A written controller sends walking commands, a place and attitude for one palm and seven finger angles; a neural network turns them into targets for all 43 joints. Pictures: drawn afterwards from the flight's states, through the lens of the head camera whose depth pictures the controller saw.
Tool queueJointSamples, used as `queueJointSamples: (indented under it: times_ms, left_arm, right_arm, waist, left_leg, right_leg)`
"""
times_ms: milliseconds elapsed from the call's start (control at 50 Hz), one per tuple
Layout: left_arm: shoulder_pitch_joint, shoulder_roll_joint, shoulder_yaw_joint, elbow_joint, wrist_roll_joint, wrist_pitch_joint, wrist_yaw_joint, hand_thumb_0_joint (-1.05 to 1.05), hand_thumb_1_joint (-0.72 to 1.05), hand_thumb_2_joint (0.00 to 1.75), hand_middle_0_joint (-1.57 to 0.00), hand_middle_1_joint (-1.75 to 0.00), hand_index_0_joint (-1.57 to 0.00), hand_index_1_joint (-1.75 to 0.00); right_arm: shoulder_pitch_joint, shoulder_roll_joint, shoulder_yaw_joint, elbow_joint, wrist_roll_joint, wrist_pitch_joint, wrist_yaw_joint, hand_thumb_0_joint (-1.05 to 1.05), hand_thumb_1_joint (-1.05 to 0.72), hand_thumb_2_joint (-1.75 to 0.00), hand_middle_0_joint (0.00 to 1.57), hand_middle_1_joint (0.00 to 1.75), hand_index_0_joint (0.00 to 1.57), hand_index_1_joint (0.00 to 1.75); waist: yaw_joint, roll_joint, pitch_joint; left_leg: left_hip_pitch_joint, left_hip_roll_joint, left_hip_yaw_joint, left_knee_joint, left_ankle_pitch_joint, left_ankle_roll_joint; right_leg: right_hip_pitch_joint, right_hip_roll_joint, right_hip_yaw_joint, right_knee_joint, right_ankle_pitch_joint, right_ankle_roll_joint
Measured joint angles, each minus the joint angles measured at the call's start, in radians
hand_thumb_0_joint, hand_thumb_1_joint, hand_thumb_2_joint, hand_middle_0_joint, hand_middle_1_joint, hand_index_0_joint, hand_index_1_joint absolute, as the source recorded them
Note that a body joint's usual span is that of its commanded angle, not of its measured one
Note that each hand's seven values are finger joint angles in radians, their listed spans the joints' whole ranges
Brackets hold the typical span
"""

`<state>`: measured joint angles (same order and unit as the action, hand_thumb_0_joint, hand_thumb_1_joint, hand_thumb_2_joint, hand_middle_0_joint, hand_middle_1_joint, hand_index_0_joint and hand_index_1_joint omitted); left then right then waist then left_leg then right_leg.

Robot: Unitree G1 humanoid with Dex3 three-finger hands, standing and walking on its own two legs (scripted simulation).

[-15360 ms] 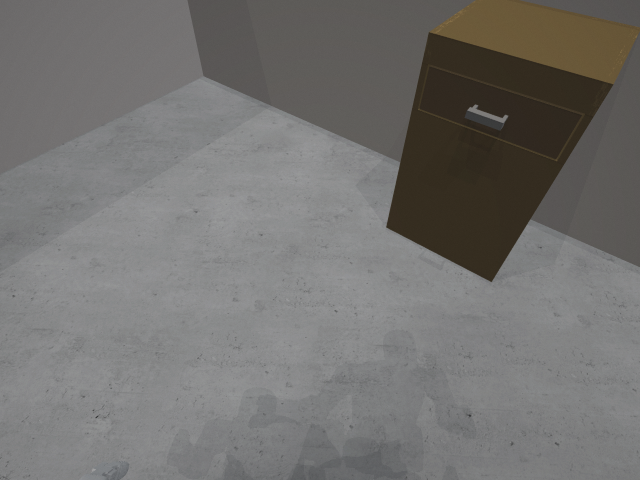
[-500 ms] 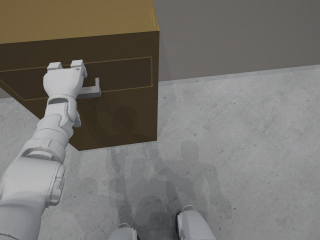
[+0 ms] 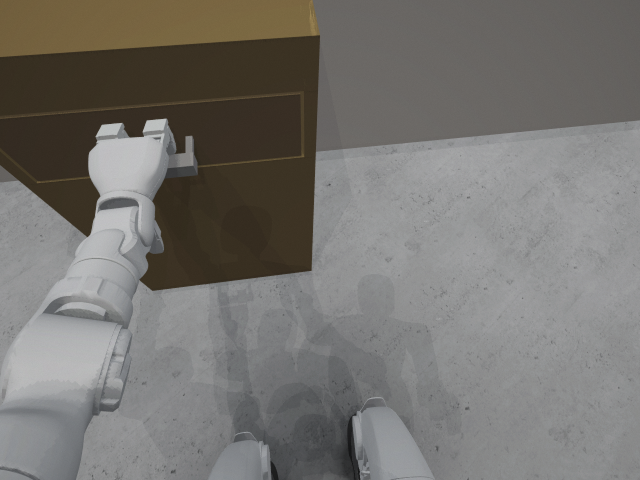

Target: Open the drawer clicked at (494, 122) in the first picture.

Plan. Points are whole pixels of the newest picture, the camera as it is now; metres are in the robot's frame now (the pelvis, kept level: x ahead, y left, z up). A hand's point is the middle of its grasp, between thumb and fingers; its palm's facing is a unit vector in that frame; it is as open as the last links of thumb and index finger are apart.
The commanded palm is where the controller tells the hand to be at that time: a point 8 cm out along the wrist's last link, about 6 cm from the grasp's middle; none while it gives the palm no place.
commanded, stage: lower the fingers behind the handle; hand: left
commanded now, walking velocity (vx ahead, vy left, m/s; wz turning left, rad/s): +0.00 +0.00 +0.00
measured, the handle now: (158, 156) +0.57 +0.19 -0.04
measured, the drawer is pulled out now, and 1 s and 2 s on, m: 0.00 0.00 0.00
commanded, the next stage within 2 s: lift the fingers back up to retry in 0.98 s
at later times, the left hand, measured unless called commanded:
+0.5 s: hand (148, 187) +0.51 +0.19 -0.03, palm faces -0.03 +0.05 -1.00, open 13.9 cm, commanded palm +0.49 +0.19 -0.01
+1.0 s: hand (148, 189) +0.51 +0.19 -0.03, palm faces -0.03 +0.05 -1.00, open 13.8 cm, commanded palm +0.49 +0.19 -0.01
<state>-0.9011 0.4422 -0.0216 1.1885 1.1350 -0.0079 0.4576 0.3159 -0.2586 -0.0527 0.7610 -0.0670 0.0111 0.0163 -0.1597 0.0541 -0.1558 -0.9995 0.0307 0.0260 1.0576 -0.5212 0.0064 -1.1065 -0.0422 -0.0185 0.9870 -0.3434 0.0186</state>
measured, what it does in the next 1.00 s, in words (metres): stands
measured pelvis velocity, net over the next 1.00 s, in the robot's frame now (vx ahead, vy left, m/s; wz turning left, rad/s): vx -0.04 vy -0.01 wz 0.01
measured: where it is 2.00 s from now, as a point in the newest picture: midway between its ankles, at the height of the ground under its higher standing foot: outside the picture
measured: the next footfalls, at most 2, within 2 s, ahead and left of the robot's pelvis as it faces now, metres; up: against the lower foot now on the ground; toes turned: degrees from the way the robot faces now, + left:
none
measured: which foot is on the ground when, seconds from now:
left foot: down 0.00-1.00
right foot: down 0.00-1.00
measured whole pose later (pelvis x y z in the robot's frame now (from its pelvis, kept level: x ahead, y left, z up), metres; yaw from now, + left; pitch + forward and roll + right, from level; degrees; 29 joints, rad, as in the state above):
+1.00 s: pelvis -0.04 -0.01 -0.05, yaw +1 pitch +30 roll +0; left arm -1.08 0.55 -0.05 1.20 1.12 0.03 0.38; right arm 0.32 -0.28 -0.01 0.71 -0.03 -0.03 -0.01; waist -0.19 0.06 -0.15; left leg -1.27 0.03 0.01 1.29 -0.55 0.00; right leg -1.37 -0.05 -0.02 1.20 -0.36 0.01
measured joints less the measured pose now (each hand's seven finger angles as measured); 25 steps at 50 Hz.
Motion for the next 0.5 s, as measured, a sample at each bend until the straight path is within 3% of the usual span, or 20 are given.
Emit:
queueJointSamples:
  times_ms: [120, 240, 500]
  left_arm:
    - [-0.016, 0.014, 0.000, 0.006, 0.011, -0.020, 0.021, 0.00, -0.49, 0.30, -0.31, -1.20, -0.31, -1.20]
    - [-0.043, 0.018, -0.008, 0.014, 0.012, 0.006, 0.037, 0.00, -0.49, 0.30, -0.30, -1.20, -0.30, -1.21]
    - [-0.107, 0.046, -0.033, 0.032, 0.003, 0.035, 0.001, 0.00, -0.49, 0.30, -0.29, -1.28, -0.31, -1.20]
  right_arm:
    - [0.000, -0.003, 0.003, -0.001, -0.002, -0.012, -0.001, 0.00, -0.90, -0.90, 0.20, 0.30, 0.20, 0.30]
    - [-0.007, -0.007, 0.003, -0.003, -0.001, -0.014, 0.005, 0.00, -0.90, -0.90, 0.20, 0.30, 0.20, 0.30]
    - [-0.003, -0.011, 0.020, -0.019, 0.010, -0.020, -0.005, 0.00, -0.90, -0.90, 0.20, 0.30, 0.20, 0.30]
  waist:
    - [-0.002, -0.001, -0.008]
    - [-0.006, -0.001, -0.009]
    - [-0.018, 0.004, -0.007]
  left_leg:
    - [-0.043, -0.002, -0.006, 0.041, -0.011, -0.001]
    - [-0.087, -0.003, -0.010, 0.079, -0.020, -0.001]
    - [-0.160, -0.005, -0.012, 0.142, -0.030, 0.000]
  right_leg:
    - [-0.041, -0.003, -0.004, 0.039, -0.011, -0.002]
    - [-0.083, -0.005, -0.005, 0.073, -0.018, -0.003]
    - [-0.155, -0.008, -0.004, 0.132, -0.024, -0.003]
